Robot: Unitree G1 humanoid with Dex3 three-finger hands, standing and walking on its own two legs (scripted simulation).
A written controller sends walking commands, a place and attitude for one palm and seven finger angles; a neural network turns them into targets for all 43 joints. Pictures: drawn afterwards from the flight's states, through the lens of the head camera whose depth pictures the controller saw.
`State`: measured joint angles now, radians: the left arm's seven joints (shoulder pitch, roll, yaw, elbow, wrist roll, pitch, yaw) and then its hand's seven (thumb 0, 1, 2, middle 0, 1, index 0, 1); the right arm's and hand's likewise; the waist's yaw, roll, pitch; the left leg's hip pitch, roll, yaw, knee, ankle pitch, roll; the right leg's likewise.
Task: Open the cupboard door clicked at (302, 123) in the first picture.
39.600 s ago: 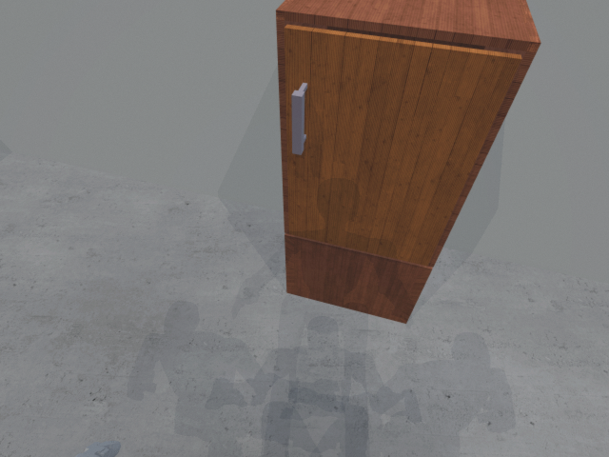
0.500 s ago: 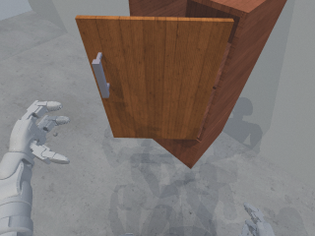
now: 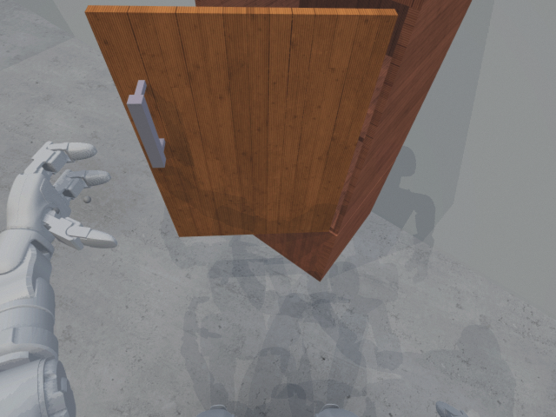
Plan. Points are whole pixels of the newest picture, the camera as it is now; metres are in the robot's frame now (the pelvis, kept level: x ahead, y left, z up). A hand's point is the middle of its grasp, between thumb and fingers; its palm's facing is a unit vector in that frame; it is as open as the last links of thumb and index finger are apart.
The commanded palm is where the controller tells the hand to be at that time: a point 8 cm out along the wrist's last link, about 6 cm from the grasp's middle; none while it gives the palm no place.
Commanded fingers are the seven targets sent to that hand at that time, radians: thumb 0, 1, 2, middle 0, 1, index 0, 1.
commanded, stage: move the hooked fingers beside the handle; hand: left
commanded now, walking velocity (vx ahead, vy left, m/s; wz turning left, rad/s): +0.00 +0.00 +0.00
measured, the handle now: (150, 126) +0.55 +0.22 +0.07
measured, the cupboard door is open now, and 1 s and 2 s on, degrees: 41 41 41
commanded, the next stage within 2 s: slide the fingers in behind the handle in 1.64 s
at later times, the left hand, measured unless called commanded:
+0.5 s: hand (96, 169) +0.45 +0.27 +0.08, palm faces +0.05 -1.00 -0.01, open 14.0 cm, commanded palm +0.43 +0.32 +0.08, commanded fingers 0.00 -0.50 0.30 -0.30 -1.20 -0.30 -1.20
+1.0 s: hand (105, 143) +0.50 +0.27 +0.08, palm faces +0.03 -1.00 -0.01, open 14.0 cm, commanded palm +0.47 +0.32 +0.07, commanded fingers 0.00 -0.50 0.30 -0.30 -1.20 -0.30 -1.20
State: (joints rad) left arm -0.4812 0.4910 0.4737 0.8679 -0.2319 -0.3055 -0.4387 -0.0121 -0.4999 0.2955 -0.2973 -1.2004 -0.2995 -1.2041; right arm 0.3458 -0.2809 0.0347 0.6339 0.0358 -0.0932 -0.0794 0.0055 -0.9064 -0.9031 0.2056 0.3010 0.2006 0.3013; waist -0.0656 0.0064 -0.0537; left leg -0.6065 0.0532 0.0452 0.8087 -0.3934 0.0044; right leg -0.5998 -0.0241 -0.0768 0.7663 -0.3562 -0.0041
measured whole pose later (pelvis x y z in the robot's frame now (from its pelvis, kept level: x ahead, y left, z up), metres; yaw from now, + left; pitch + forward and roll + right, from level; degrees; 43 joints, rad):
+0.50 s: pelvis +0.00 +0.00 -0.01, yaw +0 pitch +15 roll -2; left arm -0.74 0.60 0.48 1.12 -0.17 -0.34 -0.44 -0.01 -0.50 0.30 -0.30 -1.20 -0.30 -1.20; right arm 0.35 -0.29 0.04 0.63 0.03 0.00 -0.07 0.00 -0.91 -0.90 0.21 0.30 0.20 0.30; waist -0.11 0.00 -0.06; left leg -0.73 0.06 0.03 0.89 -0.42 0.01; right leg -0.71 -0.02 -0.08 0.82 -0.37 0.00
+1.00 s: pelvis +0.00 +0.01 -0.02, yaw -2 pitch +20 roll -3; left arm -0.88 0.74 0.54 1.22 -0.12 -0.33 -0.46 -0.01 -0.50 0.30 -0.30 -1.20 -0.30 -1.20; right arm 0.44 -0.29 0.05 0.61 0.01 0.08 -0.05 0.00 -0.91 -0.90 0.21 0.30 0.20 0.30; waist -0.17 0.01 -0.07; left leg -0.84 0.08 0.04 0.93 -0.43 0.01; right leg -0.81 0.00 -0.07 0.84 -0.36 0.00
